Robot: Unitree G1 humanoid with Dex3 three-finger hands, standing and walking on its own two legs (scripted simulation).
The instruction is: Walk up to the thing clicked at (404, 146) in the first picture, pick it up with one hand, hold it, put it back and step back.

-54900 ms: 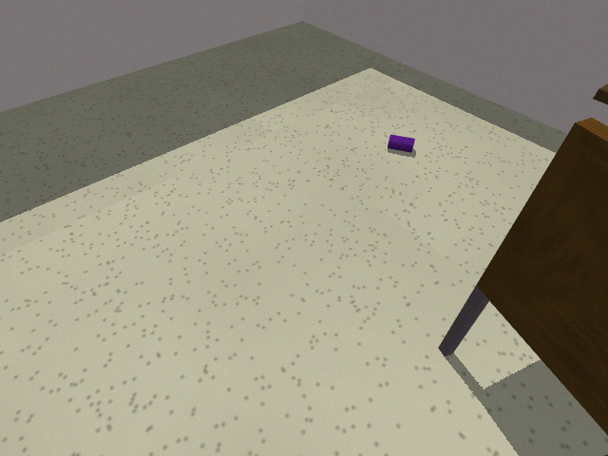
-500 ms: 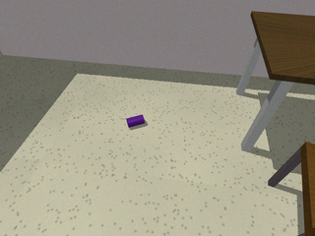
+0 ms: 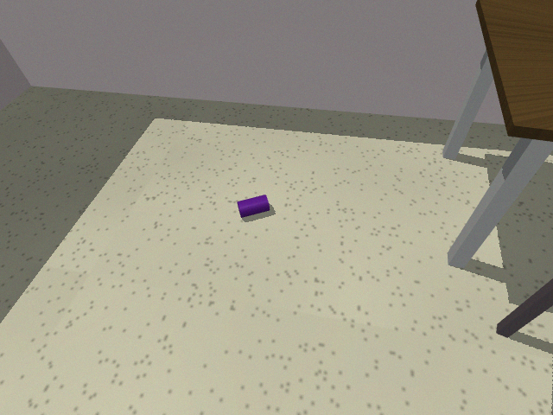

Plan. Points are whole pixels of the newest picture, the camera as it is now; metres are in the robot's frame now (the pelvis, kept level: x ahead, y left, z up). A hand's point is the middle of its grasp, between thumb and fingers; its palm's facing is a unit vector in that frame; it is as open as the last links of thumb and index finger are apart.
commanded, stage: step back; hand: left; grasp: from above
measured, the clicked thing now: (253, 206) +1.09 +0.19 -0.72
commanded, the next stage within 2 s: stand in 0.20 s
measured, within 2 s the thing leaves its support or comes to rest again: neither
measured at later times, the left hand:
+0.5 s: hand out of the picture +0.12 +0.26 -0.13, palm faces -0.03 -0.94 -0.33, open 7.4 cm
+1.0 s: hand out of the picture +0.08 +0.25 -0.13, palm faces -0.04 -0.93 -0.35, open 7.4 cm
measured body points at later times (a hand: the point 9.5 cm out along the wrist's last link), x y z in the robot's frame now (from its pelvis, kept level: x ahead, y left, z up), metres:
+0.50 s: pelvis +0.02 +0.02 +0.02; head +0.03 +0.02 +0.47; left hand +0.12 +0.31 -0.11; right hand +0.13 -0.28 -0.10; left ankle +0.01 +0.14 -0.72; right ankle +0.02 -0.12 -0.72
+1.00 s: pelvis +0.01 +0.00 +0.02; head +0.01 -0.01 +0.47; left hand +0.08 +0.30 -0.11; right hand +0.07 -0.30 -0.12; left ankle +0.01 +0.14 -0.72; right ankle +0.02 -0.12 -0.72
